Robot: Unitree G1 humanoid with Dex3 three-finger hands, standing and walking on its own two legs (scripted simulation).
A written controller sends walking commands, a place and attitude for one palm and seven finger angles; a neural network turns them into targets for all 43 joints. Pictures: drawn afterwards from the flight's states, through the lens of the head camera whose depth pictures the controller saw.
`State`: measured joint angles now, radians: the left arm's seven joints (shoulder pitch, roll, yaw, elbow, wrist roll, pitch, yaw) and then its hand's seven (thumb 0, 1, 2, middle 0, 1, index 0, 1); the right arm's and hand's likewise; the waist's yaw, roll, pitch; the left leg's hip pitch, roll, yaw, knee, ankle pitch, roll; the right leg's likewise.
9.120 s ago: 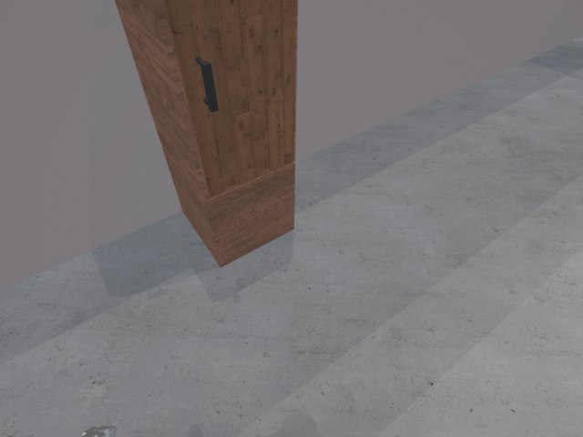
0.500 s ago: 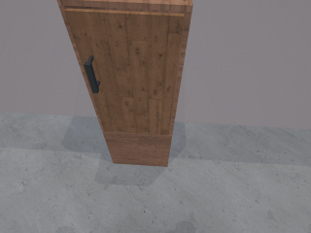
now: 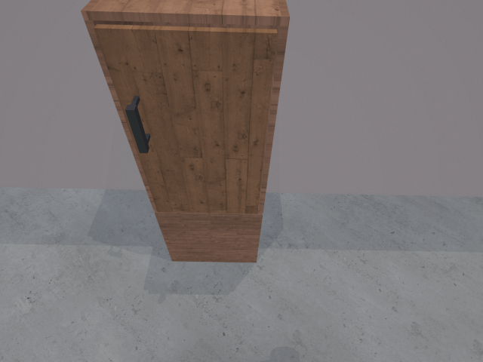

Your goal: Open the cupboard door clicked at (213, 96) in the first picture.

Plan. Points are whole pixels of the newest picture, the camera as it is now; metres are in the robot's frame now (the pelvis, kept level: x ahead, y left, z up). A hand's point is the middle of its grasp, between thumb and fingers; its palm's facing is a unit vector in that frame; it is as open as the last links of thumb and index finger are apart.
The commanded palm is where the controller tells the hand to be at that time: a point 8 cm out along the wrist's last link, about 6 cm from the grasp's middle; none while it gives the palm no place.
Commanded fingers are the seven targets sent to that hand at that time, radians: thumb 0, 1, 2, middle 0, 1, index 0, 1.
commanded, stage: look again from close up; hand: left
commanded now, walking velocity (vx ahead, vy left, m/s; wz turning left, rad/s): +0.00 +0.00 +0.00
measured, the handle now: (140, 125) +0.58 +0.28 +0.04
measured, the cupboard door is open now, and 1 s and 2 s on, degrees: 0 0 0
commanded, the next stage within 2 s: shuffle to correct the standing spot in 0.42 s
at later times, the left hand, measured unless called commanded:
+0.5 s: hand out of the picture +0.01 +0.17 -0.17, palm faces +0.02 -0.97 -0.22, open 7.3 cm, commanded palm none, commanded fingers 0.00 0.90 0.90 -0.20 -0.30 -0.20 -0.30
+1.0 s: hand out of the picture +0.04 +0.18 -0.18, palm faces +0.10 -0.97 -0.22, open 7.3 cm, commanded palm none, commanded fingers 0.00 0.90 0.90 -0.20 -0.30 -0.20 -0.30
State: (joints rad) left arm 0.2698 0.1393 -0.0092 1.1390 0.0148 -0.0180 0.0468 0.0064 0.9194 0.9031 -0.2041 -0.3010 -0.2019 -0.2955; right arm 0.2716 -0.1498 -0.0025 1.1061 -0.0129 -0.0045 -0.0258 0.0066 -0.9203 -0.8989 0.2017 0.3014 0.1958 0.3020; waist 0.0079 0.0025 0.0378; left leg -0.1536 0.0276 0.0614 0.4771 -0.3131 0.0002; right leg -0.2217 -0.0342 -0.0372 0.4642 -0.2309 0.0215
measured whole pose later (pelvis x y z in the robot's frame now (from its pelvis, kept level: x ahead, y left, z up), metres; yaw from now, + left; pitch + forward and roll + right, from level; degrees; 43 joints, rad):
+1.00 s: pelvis +0.04 +0.00 -0.02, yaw +1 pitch +0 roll +1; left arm 0.29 0.14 0.05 1.05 0.03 -0.04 0.02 0.00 0.91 0.90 -0.20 -0.30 -0.20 -0.30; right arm 0.35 -0.16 -0.01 1.06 -0.02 0.01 -0.02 0.00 -0.91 -0.90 0.20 0.30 0.19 0.30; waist 0.03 0.01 0.05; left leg -0.27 0.01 0.07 0.84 -0.52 0.01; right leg -0.26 -0.07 -0.08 0.67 -0.41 0.00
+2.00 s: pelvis +0.03 +0.05 +0.00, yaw +0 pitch -3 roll -1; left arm 0.25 0.25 0.00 0.97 0.01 0.01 0.02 0.00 0.91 0.90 -0.20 -0.30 -0.20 -0.30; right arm 0.24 -0.23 0.00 0.99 -0.03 0.01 -0.01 0.01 -0.91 -0.90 0.20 0.30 0.20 0.30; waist 0.01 -0.01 0.01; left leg -0.22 0.02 0.02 0.50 -0.22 0.01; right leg -0.18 0.02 -0.08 0.47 -0.24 -0.04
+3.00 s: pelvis +0.02 +0.09 +0.00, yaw -2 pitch -2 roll +0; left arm 0.36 0.13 0.00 1.09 0.03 -0.01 0.04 0.00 0.91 0.90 -0.20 -0.30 -0.20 -0.30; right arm 0.30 -0.13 -0.02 1.11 -0.01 0.00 -0.02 0.01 -0.92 -0.90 0.20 0.30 0.20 0.30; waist 0.01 -0.01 0.01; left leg -0.24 -0.04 0.07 0.43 -0.17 0.07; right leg -0.21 -0.04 -0.04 0.43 -0.19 0.03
